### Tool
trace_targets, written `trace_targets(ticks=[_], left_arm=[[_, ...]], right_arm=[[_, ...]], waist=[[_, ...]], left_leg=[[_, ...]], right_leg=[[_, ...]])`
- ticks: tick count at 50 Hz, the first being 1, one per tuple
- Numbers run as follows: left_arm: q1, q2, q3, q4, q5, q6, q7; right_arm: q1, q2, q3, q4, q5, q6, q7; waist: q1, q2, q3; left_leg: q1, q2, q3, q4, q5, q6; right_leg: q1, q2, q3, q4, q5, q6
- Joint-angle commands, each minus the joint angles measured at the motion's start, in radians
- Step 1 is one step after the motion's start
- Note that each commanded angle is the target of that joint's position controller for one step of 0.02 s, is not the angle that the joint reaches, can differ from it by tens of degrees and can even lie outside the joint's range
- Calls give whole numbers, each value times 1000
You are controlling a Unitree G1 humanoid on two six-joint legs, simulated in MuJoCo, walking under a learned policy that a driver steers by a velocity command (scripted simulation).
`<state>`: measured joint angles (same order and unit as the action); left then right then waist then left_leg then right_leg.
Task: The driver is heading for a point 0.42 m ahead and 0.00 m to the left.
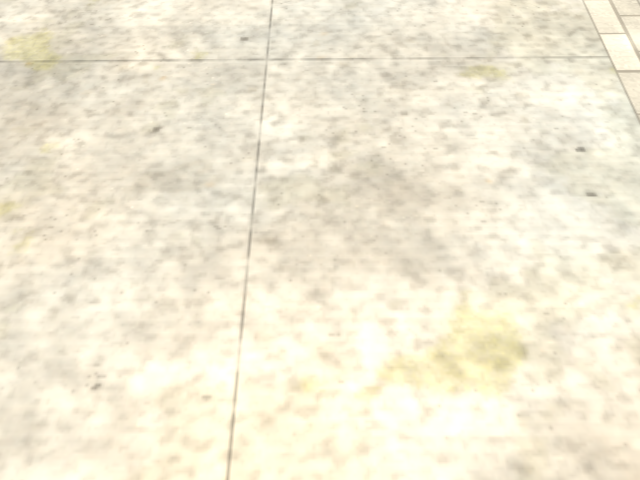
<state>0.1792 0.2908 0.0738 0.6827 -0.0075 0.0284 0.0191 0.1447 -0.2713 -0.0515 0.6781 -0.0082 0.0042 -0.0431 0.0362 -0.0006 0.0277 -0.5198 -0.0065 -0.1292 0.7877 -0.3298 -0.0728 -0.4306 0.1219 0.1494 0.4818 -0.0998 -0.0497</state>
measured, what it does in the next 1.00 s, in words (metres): steps on the spot: left foot, then right foot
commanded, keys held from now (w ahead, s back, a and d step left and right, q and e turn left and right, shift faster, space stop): e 0.04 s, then no key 0.90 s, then w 0.06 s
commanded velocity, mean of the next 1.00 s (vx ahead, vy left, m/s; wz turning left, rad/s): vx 0.02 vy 0.00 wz -0.14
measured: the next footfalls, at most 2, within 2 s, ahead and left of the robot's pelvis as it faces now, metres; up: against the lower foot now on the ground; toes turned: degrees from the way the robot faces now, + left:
left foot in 0.08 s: +0.09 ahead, +0.15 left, +0.00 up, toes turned -8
right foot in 0.42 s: +0.02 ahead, -0.11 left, +0.00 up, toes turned -4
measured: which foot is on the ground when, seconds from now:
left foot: up 0.00-0.06, down 0.08-1.00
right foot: down 0.00-0.10, up 0.12-0.40, down 0.42-1.00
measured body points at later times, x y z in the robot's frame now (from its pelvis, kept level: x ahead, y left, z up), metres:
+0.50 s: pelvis +0.02 +0.02 +0.00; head +0.03 +0.01 +0.45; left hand +0.19 +0.25 -0.10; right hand +0.11 -0.25 -0.11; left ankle +0.05 +0.15 -0.73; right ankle -0.02 -0.11 -0.73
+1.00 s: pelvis +0.02 +0.01 +0.00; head +0.02 +0.01 +0.45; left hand +0.14 +0.24 -0.13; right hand +0.05 -0.26 -0.13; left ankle +0.05 +0.15 -0.73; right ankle -0.02 -0.11 -0.73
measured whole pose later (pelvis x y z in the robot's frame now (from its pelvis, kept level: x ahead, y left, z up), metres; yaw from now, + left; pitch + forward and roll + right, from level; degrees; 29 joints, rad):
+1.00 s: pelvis +0.02 +0.01 +0.00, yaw -7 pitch -2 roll +0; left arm 0.24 0.20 0.03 0.85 0.00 0.00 0.02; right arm 0.25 -0.23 -0.05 0.89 0.00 0.00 -0.04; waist -0.01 0.00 0.02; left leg -0.25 0.03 -0.04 0.55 -0.27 -0.04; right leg -0.19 0.02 0.05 0.55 -0.33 -0.01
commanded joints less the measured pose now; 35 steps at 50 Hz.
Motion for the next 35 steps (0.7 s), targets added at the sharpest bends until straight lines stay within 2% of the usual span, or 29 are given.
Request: trace_targets(ticks=[1,3,4,5,6,7,8,9,10,11,13,15,16,17,19,20,21,22,23,24,25,28,35], left_arm=[[-30,156,44,-86,-3,2,7],[-45,145,40,-92,-10,13,10],[-18,118,31,-89,-10,15,12],[30,61,15,-88,0,14,9],[-3,90,26,-123,-8,0,8],[13,162,47,-97,11,-11,8],[35,173,57,-69,2,-7,6],[58,148,53,-40,1,4,12],[61,126,46,-37,4,13,15],[55,94,36,-36,2,17,14],[16,55,18,-52,-5,17,12],[-20,21,0,-63,-1,14,6],[-39,15,-5,-69,-1,13,2],[-41,29,-2,-68,-5,12,-1],[3,42,4,-42,-6,8,-5],[14,49,4,-32,1,6,-6],[21,84,7,-39,14,6,-3],[36,157,20,-42,25,8,7],[5,112,12,-20,26,7,-2],[-25,52,-3,-38,28,0,-11],[-20,36,-7,-26,35,-7,-12],[-6,50,-9,-11,25,-27,-9],[12,30,-19,19,21,-36,-4]], right_arm=[[34,-87,-30,-60,8,-24,6],[85,-85,-36,-43,13,-38,16],[104,-111,-45,-39,5,-42,18],[103,-179,-57,-56,-20,-39,14],[77,-226,-70,-49,-57,-31,19],[43,-168,-58,-76,-51,-36,18],[6,-136,-48,-82,-34,-37,15],[-18,-116,-41,-87,-17,-36,15],[-23,-103,-36,-81,-2,-35,15],[-18,-93,-28,-75,0,-32,14],[-5,-77,-23,-62,-6,-25,13],[4,-84,-25,-53,-5,-17,12],[26,-100,-30,-44,-3,-12,12],[48,-117,-34,-36,0,-7,13],[47,-120,-32,-28,14,-2,15],[76,-110,-28,-15,22,-6,17],[105,-100,-23,-6,15,-18,21],[122,-75,-13,-17,-14,-37,33],[109,-37,-3,-17,-21,-46,34],[50,-73,-9,-11,-26,-45,32],[23,-72,-12,-9,-22,-42,31],[38,-63,-15,5,-13,-25,20],[70,-56,-20,62,-7,-20,11]], waist=[[-18,-160,-163],[-54,-167,-160],[-55,-143,-163],[-24,41,-177],[-8,324,-105],[-22,228,-112],[-6,152,-106],[4,108,-102],[-3,107,-93],[-4,109,-90],[-16,146,-97],[-36,189,-120],[-54,211,-121],[-65,223,-120],[-41,208,-106],[-36,186,-90],[-44,138,-106],[-82,-30,-148],[-94,-175,-149],[-60,-122,-104],[-49,-98,-89],[-52,-86,-28],[-51,-34,-11]], left_leg=[[108,-32,32,-108,9,10],[215,-33,59,-303,102,38],[307,28,28,-384,153,65],[397,241,-165,-445,216,147],[326,375,-386,-501,370,302],[306,386,-385,-490,406,345],[302,333,-287,-460,437,311],[313,275,-207,-437,447,272],[324,261,-177,-426,483,267],[317,237,-133,-422,520,265],[349,199,-75,-415,531,261],[366,185,-50,-400,528,258],[370,193,-59,-398,525,267],[377,203,-76,-392,521,276],[358,196,-81,-367,491,262],[328,182,-78,-363,466,230],[271,167,-69,-352,392,175],[203,102,7,-280,280,120],[261,45,82,-311,118,65],[289,42,84,-303,131,37],[298,39,89,-302,157,33],[307,42,82,-304,191,42],[329,44,81,-312,198,36]], right_leg=[[129,-236,321,-144,-131,-149],[126,-213,319,-93,-98,-116],[82,-177,288,-40,-134,-78],[-21,-87,167,158,-342,-18],[-170,34,-10,343,-506,33],[-160,-14,37,550,-502,69],[-163,-12,35,637,-449,84],[-159,-19,26,682,-410,104],[-172,-21,27,720,-373,119],[-152,-23,14,714,-355,131],[-112,-49,-30,574,-326,147],[-9,-95,-84,373,-340,152],[36,-103,-108,291,-360,151],[70,-101,-126,222,-347,148],[172,-93,-152,-16,-174,121],[237,-97,-138,-135,-57,96],[330,-151,-68,-139,39,63],[412,-258,24,-54,279,13],[281,-271,36,-54,132,-52],[228,-240,32,-77,4,-46],[206,-220,18,-84,-67,-22],[149,-195,-1,-84,-99,9],[133,-178,-11,-82,-130,12]])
